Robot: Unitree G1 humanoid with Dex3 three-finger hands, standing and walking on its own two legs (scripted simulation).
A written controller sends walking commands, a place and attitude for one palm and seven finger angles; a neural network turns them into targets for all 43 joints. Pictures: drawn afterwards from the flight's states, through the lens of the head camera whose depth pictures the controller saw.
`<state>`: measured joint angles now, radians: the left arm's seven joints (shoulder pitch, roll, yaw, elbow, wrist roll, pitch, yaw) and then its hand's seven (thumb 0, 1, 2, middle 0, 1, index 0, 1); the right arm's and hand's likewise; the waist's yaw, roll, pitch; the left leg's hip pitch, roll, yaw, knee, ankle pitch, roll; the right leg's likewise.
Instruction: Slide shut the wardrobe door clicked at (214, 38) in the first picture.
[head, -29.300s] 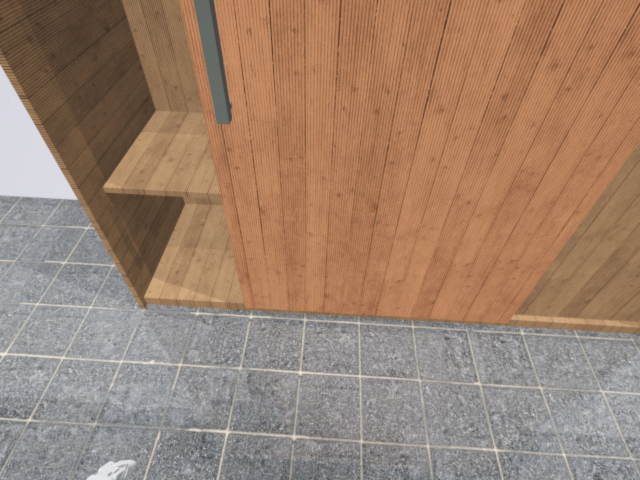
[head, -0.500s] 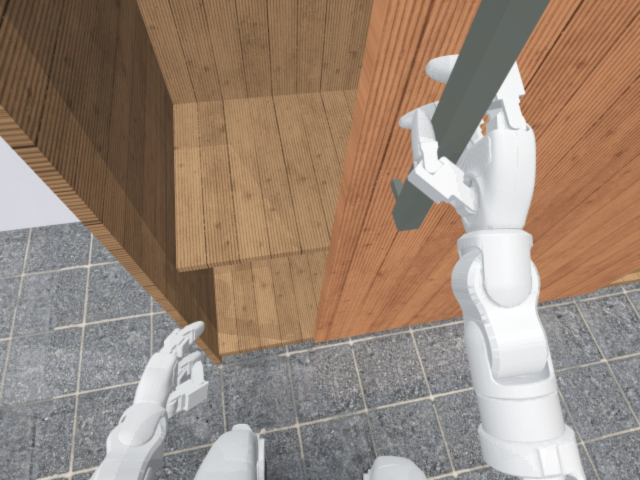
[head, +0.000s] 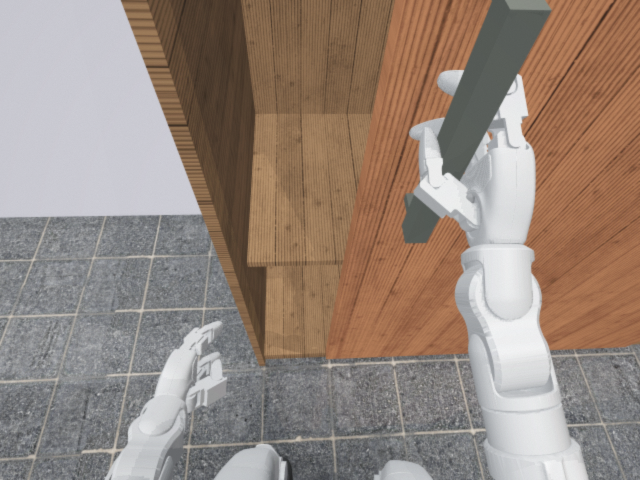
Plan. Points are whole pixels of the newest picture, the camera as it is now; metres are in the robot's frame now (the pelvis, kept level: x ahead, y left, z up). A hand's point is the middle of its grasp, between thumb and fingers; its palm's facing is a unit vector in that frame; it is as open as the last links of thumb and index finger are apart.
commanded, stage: step sideways, sliding the door along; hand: right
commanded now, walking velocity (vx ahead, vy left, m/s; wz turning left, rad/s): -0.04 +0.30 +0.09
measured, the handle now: (445, 138) +0.40 -0.11 +0.20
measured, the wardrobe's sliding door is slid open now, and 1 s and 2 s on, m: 0.18 0.00 0.00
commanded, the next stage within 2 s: stop walking and hold the door there in 1.16 s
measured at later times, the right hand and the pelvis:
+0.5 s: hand (337, 177) +0.35 +0.00 +0.20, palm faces +0.06 +1.00 -0.07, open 6.7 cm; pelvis -0.03 +0.11 +0.01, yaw +1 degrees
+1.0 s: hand (215, 177) +0.35 +0.10 +0.20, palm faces +0.10 +0.99 -0.08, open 6.5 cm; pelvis -0.04 +0.20 +0.01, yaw +1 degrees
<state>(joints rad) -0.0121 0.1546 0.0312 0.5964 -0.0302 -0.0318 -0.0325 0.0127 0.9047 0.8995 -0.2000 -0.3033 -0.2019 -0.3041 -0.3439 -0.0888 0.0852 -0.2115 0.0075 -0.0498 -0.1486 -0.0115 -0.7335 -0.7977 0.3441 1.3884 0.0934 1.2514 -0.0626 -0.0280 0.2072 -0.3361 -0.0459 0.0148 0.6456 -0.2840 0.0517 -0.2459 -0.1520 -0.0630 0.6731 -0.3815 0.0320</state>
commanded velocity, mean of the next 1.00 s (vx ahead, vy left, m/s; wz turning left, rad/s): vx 0.11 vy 0.30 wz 0.05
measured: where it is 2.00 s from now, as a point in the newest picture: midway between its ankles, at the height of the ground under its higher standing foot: outside the picture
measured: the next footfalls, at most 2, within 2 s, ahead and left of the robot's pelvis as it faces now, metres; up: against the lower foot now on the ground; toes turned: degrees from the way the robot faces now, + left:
right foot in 0.02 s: +0.01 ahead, -0.19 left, +0.00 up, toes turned -7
left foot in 0.20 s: +0.02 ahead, +0.15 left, +0.00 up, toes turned +3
